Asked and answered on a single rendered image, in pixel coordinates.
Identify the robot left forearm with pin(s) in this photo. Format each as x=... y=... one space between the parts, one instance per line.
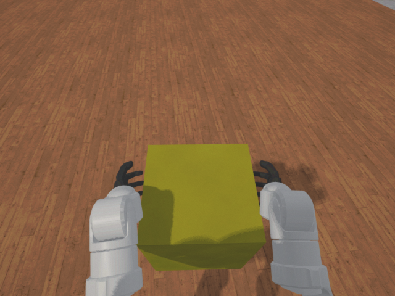
x=112 y=242

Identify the robot right forearm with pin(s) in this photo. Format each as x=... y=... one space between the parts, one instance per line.
x=297 y=264

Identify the carton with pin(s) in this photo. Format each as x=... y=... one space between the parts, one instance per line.
x=200 y=207

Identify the left robot hand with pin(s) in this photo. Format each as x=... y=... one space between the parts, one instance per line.
x=122 y=178

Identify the right robot hand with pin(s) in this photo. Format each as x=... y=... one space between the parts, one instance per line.
x=272 y=176

